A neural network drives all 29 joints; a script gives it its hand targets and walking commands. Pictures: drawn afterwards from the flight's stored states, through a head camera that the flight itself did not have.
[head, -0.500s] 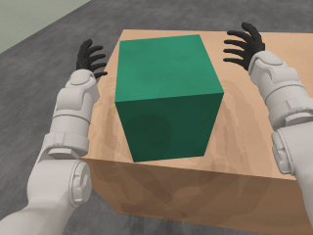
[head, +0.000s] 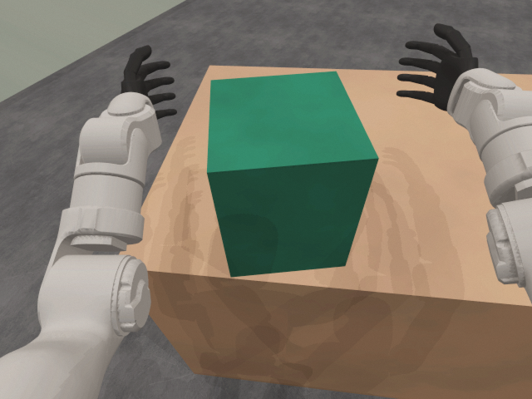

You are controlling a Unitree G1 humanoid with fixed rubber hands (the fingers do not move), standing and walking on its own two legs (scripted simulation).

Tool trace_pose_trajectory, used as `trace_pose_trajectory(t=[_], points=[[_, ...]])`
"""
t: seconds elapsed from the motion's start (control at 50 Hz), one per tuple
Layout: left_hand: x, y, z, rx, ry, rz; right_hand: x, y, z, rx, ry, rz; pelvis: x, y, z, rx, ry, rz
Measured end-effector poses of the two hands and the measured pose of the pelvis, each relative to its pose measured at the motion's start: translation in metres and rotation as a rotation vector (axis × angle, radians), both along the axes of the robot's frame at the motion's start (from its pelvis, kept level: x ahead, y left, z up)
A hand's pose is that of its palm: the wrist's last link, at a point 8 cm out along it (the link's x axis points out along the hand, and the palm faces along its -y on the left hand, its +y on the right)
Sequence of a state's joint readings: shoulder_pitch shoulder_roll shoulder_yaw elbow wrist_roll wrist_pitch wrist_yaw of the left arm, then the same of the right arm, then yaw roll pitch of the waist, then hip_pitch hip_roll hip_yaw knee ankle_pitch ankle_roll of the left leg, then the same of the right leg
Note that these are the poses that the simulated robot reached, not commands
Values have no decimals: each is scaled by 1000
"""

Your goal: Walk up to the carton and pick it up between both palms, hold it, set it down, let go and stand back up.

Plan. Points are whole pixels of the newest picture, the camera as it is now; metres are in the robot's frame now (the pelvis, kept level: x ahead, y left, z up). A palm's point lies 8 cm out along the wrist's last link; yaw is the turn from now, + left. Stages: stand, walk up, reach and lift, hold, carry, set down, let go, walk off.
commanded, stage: set down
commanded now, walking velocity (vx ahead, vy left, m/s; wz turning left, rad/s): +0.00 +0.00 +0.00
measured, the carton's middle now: (281, 178) +0.45 +0.06 +0.09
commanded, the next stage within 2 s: none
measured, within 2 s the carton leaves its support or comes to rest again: neither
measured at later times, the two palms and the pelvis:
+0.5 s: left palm (155, 164) +0.36 +0.21 +0.19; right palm (462, 156) +0.44 -0.19 +0.17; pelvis -0.01 +0.00 +0.00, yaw -1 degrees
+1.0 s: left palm (163, 207) +0.32 +0.20 +0.15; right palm (484, 214) +0.37 -0.22 +0.13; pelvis -0.01 -0.01 +0.00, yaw -2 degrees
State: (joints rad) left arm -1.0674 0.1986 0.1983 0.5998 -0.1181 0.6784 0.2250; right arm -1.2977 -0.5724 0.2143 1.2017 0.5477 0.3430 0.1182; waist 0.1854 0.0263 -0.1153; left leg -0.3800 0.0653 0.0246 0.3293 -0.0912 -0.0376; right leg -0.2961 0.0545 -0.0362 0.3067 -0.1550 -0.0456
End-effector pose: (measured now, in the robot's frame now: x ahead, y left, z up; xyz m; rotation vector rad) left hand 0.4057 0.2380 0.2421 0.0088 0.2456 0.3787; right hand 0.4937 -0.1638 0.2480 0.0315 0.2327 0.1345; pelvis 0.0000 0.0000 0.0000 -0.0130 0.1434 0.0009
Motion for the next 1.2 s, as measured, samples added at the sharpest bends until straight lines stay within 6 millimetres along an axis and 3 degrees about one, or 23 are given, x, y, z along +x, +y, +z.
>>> trace_pose_trajectory(t=[0.12, 0.2, 0.9, 1.2], points=[[-15, -5, -29, -26, 26, -10, -14, -5, -32, -29, 24, 10, -4, 0, 0, 0, -22, -2], [-24, -8, -38, -38, 20, -8, -23, -7, -45, -36, 16, 18, -7, 0, -1, -1, -20, -4], [-83, -39, -82, -60, 18, -23, -109, -54, -104, -86, 16, -15, -10, -8, 1, 20, -117, -35], [-104, -38, -102, -46, 31, -36, -142, -54, -126, -71, 19, -14, -7, -5, 2, 21, -139, -42]])
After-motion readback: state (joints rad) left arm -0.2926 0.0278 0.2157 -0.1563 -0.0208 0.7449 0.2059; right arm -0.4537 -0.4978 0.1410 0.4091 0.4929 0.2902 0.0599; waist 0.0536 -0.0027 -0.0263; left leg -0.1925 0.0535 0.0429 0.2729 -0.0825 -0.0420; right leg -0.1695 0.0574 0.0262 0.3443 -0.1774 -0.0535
